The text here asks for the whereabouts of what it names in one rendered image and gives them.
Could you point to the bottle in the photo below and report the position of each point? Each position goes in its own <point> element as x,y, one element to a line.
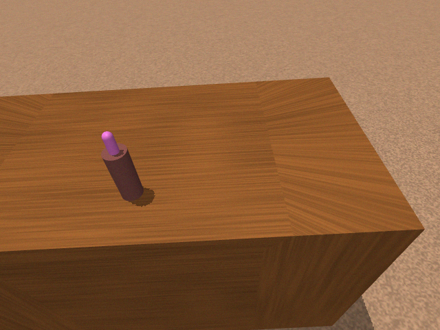
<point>120,165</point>

